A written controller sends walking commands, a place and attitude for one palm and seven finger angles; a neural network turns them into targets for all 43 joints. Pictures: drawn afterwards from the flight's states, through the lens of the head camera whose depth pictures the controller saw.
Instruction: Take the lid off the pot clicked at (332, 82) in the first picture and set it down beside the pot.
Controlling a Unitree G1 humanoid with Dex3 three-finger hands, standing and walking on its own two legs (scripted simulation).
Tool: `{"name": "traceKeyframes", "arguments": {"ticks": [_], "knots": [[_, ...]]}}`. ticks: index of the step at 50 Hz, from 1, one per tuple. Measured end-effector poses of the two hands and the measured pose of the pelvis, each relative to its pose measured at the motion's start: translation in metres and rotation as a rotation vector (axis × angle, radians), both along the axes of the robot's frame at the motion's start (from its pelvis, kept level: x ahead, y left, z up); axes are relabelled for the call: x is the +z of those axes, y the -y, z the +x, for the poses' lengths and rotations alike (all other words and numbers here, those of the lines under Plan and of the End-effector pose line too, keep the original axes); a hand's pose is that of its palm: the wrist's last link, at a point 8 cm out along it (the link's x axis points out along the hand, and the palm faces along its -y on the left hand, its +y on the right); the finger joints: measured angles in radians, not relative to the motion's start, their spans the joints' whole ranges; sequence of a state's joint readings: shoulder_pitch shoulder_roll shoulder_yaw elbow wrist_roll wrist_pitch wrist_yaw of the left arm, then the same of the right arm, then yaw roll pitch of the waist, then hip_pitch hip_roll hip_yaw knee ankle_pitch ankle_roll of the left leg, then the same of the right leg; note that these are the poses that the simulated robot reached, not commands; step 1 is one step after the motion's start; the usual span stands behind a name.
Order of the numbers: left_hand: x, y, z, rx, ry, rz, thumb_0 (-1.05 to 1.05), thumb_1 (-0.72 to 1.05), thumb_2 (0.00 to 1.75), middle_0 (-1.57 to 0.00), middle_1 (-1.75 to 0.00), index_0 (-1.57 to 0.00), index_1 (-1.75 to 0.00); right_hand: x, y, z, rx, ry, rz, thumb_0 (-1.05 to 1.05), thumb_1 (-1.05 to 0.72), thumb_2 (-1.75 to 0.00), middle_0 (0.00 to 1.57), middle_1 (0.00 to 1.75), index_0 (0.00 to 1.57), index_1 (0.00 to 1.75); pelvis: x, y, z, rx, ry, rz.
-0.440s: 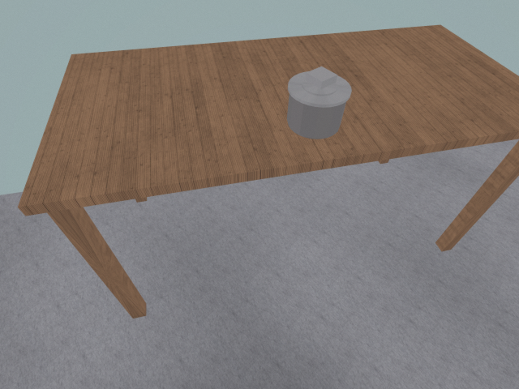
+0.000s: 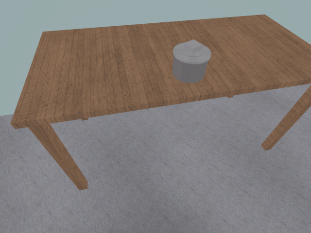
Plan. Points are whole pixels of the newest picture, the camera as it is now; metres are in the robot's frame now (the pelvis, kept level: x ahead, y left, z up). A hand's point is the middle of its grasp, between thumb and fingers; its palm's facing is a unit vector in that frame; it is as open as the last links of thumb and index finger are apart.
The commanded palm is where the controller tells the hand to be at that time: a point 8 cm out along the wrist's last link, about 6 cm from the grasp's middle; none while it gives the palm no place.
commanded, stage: look at it before walking up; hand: left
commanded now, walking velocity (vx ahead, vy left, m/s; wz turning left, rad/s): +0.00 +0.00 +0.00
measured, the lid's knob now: (193, 46) +0.77 -0.10 +0.09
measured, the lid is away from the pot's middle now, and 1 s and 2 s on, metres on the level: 0.00 0.00 0.00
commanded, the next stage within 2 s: walk to a spot facing it in 0.20 s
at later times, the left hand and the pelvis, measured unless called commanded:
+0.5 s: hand out of the picture +0.01 +0.17 -0.18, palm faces +0.02 -0.98 -0.19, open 7.3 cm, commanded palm none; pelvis +0.00 -0.01 -0.01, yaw -3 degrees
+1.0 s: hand out of the picture +0.09 +0.17 -0.16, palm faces -0.20 -0.95 -0.24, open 7.3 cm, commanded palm none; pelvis +0.02 -0.02 +0.00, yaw -20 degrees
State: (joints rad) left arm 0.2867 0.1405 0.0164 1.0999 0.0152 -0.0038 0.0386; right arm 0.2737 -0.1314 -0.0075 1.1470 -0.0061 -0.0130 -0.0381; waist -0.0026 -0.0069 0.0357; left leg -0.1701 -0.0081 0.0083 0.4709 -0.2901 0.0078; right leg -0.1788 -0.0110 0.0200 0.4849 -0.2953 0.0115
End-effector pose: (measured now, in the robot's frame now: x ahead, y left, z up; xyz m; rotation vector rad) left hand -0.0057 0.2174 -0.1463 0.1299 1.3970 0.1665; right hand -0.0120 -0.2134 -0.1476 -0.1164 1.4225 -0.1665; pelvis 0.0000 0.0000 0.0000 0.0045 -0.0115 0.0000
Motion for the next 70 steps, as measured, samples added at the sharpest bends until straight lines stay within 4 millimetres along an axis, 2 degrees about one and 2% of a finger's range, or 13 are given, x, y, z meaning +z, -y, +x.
{"name": "traceKeyframes", "arguments": {"ticks": [21,27,33,37,45,49,53,56,62,66,70], "knots": [[-0.002,0.005,0.003,0.011,-0.019,-0.009,0.01,0.91,0.90,-0.20,-0.30,-0.20,-0.30,-0.001,0.006,0.008,-0.010,0.001,-0.012,0.00,-0.91,-0.90,0.20,0.30,0.20,0.30,-0.002,0.004,0.005,-0.018,-0.006,0.000],[-0.004,0.000,0.014,-0.031,-0.032,0.011,0.01,0.91,0.90,-0.20,-0.30,-0.20,-0.30,-0.007,0.020,0.008,-0.065,0.030,-0.027,0.00,-0.91,-0.90,0.21,0.30,0.20,0.30,-0.009,0.011,0.002,-0.076,-0.015,0.015],[0.001,0.003,0.038,-0.078,0.007,0.072,0.01,0.91,0.90,-0.20,-0.30,-0.20,-0.30,-0.022,0.049,0.009,-0.108,0.050,-0.022,0.00,-0.91,-0.90,0.21,0.30,0.20,0.30,-0.018,0.029,0.003,-0.119,-0.012,0.014],[0.012,0.009,0.048,-0.088,0.040,0.093,0.01,0.91,0.90,-0.19,-0.30,-0.20,-0.30,-0.013,0.068,0.027,-0.110,0.072,-0.044,0.00,-0.91,-0.90,0.20,0.30,0.20,0.30,-0.010,0.036,0.005,-0.151,-0.025,0.021],[0.022,0.013,0.069,-0.191,0.008,0.069,0.01,0.91,0.90,-0.20,-0.30,-0.21,-0.30,0.021,0.087,0.087,-0.161,0.284,-0.099,0.00,-0.91,-0.90,0.20,0.30,0.20,0.30,0.004,0.033,0.011,-0.273,-0.047,0.031],[0.019,0.006,0.093,-0.242,0.028,0.058,0.01,0.91,0.90,-0.20,-0.30,-0.21,-0.30,0.034,0.084,0.108,-0.186,0.362,-0.127,0.00,-0.91,-0.90,0.20,0.30,0.20,0.30,0.004,0.023,0.018,-0.328,-0.050,0.023],[0.009,-0.006,0.129,-0.299,0.063,0.042,0.01,0.91,0.90,-0.20,-0.30,-0.21,-0.30,0.043,0.075,0.114,-0.219,0.407,-0.163,0.00,-0.91,-0.90,0.20,0.30,0.20,0.30,0.000,0.010,0.027,-0.375,-0.055,0.009],[-0.002,-0.014,0.163,-0.344,0.106,0.032,0.01,0.91,0.90,-0.20,-0.30,-0.21,-0.30,0.043,0.066,0.102,-0.238,0.400,-0.196,0.00,-0.91,-0.90,0.21,0.30,0.20,0.30,-0.008,0.000,0.033,-0.398,-0.052,-0.002],[0.007,-0.009,0.223,-0.465,0.175,0.020,0.01,0.91,0.90,-0.19,-0.30,-0.20,-0.30,0.044,0.043,0.045,-0.310,0.257,-0.192,0.00,-0.91,-0.89,0.21,0.30,0.20,0.30,0.002,-0.004,0.042,-0.472,-0.045,-0.013],[0.012,0.009,0.250,-0.546,0.173,0.013,0.01,0.91,0.90,-0.19,-0.30,-0.20,-0.30,0.039,0.028,0.002,-0.406,0.170,-0.173,0.00,-0.91,-0.89,0.21,0.30,0.20,0.30,0.004,-0.002,0.048,-0.529,-0.046,-0.014],[0.013,0.043,0.274,-0.640,0.167,-0.002,0.01,0.91,0.90,-0.19,-0.30,-0.20,-0.30,0.031,0.016,-0.044,-0.508,0.083,-0.147,0.00,-0.91,-0.89,0.21,0.30,0.20,0.30,0.004,0.006,0.050,-0.585,-0.046,-0.008]]}}
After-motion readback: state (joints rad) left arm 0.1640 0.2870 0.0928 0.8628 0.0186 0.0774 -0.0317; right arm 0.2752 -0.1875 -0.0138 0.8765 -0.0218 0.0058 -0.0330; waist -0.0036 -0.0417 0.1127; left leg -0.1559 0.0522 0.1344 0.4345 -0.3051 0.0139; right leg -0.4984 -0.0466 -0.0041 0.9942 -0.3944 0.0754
